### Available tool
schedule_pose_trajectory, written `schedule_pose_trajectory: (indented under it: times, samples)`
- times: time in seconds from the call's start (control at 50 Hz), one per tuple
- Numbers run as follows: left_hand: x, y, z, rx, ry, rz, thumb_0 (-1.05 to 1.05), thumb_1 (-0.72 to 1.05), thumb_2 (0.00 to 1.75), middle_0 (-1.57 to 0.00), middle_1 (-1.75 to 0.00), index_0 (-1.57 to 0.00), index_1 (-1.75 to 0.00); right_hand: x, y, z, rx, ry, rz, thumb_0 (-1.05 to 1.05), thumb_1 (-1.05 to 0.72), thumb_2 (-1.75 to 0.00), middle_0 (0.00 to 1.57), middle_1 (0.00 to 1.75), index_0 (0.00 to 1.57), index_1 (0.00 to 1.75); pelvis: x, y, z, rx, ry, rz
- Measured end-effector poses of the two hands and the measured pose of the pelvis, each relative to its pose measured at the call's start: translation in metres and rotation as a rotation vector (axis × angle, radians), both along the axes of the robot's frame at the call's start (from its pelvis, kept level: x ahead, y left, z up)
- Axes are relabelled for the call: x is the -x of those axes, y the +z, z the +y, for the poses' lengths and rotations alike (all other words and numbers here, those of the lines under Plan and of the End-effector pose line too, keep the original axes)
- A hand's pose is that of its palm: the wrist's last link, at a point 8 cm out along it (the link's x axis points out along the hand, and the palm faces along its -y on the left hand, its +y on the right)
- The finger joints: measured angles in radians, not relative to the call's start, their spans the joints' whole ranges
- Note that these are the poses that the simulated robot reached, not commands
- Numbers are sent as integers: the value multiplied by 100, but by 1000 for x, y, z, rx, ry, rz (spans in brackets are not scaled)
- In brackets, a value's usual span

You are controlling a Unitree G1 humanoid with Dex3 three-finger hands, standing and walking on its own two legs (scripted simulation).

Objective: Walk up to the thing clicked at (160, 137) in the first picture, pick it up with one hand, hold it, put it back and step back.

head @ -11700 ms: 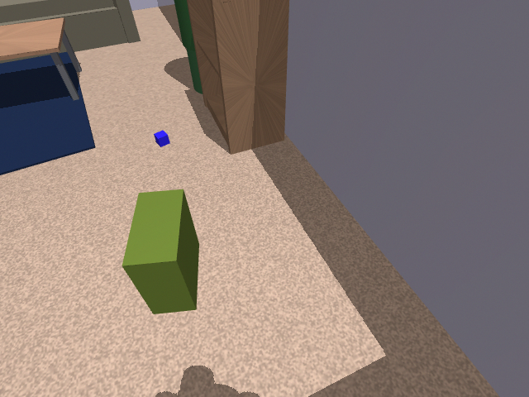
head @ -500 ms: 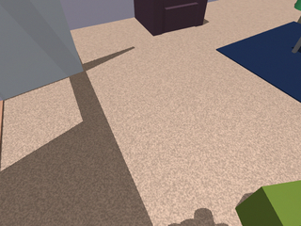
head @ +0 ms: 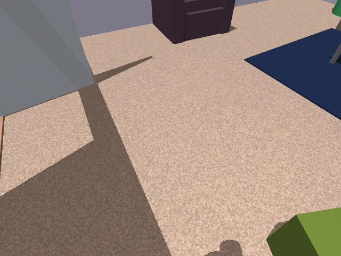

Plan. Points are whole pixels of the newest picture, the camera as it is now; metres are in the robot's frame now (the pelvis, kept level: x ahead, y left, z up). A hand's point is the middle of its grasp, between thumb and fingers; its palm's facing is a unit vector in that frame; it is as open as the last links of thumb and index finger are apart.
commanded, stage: stand
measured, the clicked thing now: out of the picture +0.62 -1.61 -0.75
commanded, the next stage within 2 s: walk up in 0.12 s
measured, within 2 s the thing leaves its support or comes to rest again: neither
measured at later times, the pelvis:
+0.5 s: pelvis +0.06 -0.09 -0.03, yaw -8 degrees
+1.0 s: pelvis +0.30 -0.12 -0.03, yaw -12 degrees
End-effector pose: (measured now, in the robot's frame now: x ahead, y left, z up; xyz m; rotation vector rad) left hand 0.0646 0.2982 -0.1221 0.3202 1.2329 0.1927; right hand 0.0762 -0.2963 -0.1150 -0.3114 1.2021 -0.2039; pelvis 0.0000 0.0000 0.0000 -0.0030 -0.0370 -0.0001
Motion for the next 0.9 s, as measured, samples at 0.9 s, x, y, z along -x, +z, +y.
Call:
schedule_pose_trajectory:
  times: [0.9]
  samples:
    - [-212, 1, -109, -17, -135, 32, 1, 90, 90, -21, -30, -20, -30, -179, 6, -171, 25, -107, -30, 1, -90, -90, 20, 30, 20, 30, -229, -15, -130, 35, -200, 31]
